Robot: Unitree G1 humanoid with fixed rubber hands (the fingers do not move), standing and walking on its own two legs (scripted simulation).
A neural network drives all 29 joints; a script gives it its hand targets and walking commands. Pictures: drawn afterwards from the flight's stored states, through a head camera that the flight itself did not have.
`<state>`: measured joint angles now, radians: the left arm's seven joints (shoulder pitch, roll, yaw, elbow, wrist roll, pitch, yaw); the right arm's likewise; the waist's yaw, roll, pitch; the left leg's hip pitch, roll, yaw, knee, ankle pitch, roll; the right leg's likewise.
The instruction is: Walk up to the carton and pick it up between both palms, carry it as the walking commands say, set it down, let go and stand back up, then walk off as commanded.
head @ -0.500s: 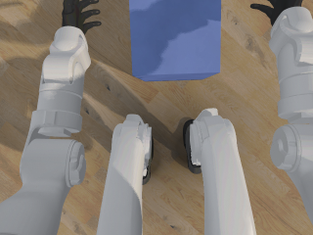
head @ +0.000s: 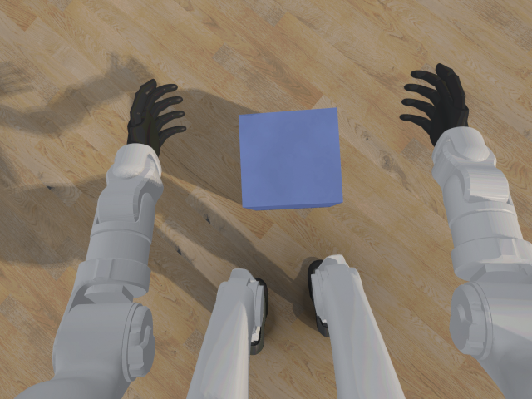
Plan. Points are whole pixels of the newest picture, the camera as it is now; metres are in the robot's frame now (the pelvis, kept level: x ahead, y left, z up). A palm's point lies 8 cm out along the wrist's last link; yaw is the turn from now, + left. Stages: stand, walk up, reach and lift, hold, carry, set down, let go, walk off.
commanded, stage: set down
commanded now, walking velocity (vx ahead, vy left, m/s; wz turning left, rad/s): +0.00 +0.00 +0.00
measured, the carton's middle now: (290, 167) +0.47 -0.04 -0.47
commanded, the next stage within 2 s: let go in 0.24 s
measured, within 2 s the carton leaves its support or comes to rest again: neither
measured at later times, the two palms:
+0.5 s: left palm (112, 179) +0.41 +0.17 -0.03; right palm (469, 158) +0.38 -0.24 -0.05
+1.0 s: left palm out of the picture +0.25 +0.21 +0.09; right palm out of the picture +0.24 -0.26 +0.07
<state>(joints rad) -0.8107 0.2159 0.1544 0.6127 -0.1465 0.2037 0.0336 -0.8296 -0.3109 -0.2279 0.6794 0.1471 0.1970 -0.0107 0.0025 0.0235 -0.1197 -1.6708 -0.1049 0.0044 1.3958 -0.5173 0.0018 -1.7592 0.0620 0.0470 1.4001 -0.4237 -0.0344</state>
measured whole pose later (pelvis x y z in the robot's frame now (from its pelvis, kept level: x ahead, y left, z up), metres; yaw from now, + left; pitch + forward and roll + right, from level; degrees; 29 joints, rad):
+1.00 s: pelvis +0.07 -0.01 +0.16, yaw -3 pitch +11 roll +2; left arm 0.20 0.17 0.07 0.42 -0.02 0.07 -0.05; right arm 0.13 -0.20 -0.13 0.45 -0.01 0.08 0.05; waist 0.00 0.02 -0.02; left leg -0.46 -0.07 -0.06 0.62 -0.34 0.00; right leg -0.56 0.06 0.05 0.68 -0.30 -0.05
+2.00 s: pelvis +0.06 +0.00 +0.17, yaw -3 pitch +2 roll +1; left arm 0.21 0.28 0.06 0.77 -0.02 -0.01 0.02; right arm 0.21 -0.25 -0.10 0.73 -0.01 0.01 0.00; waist 0.00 0.02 -0.06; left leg -0.25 -0.07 -0.07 0.55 -0.33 0.01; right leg -0.34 0.06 0.05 0.59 -0.28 -0.05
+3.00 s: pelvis +0.05 +0.00 +0.17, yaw -3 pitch +1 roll +1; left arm 0.21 0.30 0.06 0.95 -0.02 -0.04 0.03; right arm 0.21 -0.28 -0.10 0.91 -0.01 -0.01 -0.01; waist 0.00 0.02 -0.06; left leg -0.25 -0.07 -0.07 0.55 -0.31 0.01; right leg -0.34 0.06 0.05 0.58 -0.25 -0.05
